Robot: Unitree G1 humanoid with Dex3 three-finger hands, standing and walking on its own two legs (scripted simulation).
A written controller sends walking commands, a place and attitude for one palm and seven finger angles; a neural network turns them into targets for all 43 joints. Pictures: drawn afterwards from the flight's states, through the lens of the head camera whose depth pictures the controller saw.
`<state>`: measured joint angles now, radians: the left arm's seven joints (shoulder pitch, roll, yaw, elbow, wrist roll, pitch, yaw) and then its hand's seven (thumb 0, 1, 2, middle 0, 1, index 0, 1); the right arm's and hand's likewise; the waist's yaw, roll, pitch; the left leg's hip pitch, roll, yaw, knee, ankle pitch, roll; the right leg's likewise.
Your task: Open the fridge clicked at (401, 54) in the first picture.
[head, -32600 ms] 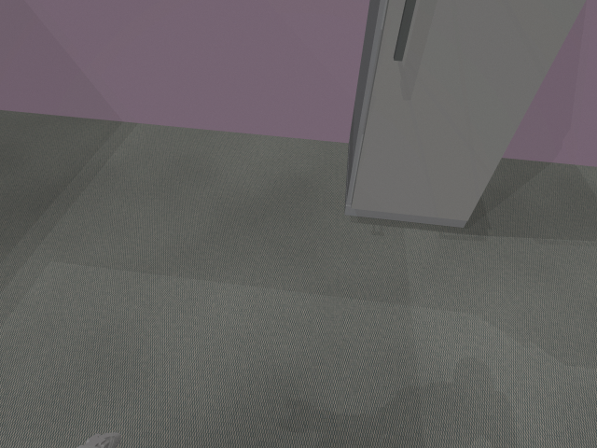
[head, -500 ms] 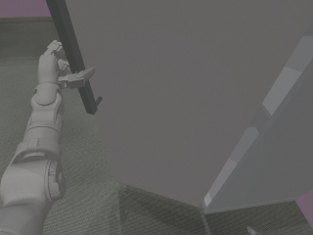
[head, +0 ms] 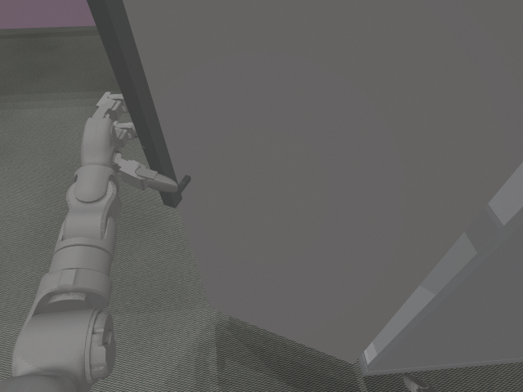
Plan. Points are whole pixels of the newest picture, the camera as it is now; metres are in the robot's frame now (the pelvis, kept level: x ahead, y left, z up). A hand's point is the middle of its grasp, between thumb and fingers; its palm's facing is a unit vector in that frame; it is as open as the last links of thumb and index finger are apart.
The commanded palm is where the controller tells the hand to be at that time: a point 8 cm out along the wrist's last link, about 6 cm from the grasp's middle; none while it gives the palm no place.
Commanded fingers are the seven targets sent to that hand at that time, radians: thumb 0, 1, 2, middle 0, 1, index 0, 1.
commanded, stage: slip the hand off the handle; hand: left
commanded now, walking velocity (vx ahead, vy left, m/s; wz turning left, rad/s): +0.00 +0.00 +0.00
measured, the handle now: (149, 93) +0.46 +0.17 +0.24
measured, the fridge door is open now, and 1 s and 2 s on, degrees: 65 65 65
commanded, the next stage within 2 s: draw the hand back to the body in 1.52 s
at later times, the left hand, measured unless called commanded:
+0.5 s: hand (85, 146) +0.42 +0.28 +0.17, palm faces +0.21 -0.96 -0.15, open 14.7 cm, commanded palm +0.39 +0.32 +0.17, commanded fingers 0.00 -0.55 0.20 -0.25 -1.15 -0.25 -1.15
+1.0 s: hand (50, 186) +0.34 +0.30 +0.17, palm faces +0.24 -0.96 -0.17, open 14.7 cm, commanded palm +0.31 +0.33 +0.17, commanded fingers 0.00 -0.55 0.20 -0.25 -1.15 -0.25 -1.15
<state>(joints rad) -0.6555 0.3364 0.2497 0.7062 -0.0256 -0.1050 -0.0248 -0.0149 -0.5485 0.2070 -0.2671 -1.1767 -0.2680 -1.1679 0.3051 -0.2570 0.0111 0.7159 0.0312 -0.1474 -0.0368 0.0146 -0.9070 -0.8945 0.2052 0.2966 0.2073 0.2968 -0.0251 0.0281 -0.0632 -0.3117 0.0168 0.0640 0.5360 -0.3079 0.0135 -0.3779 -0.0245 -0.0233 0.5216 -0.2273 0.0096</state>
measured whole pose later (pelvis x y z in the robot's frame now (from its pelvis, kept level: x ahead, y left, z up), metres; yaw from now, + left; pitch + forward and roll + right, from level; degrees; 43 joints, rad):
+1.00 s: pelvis +0.00 +0.01 +0.00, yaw +0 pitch +3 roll -1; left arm -0.33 0.45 0.42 0.40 -0.13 -0.05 -0.23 -0.02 -0.55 0.20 -0.25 -1.16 -0.25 -1.15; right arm 0.32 -0.26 0.03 0.64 0.04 -0.13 -0.09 0.02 -0.91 -0.89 0.21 0.30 0.21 0.30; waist 0.02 0.03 -0.08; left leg -0.30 0.01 0.06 0.58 -0.34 0.03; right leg -0.35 -0.03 -0.03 0.53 -0.24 0.02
